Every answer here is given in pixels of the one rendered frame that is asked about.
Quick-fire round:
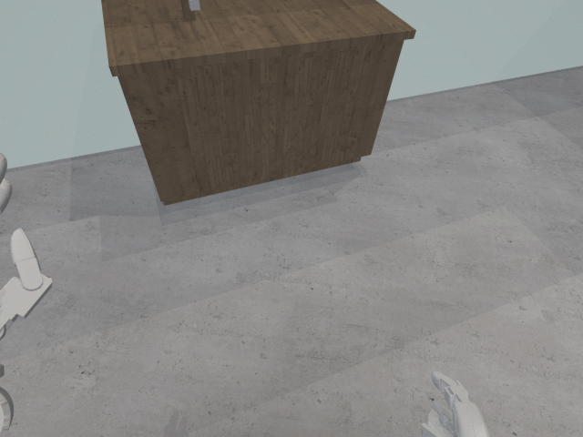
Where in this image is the left robot hand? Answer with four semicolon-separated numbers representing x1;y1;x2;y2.
0;153;52;340

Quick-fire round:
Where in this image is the counter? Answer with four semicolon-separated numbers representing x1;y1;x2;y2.
101;0;416;206

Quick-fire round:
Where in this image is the right robot hand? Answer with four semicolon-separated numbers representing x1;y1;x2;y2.
422;371;490;437

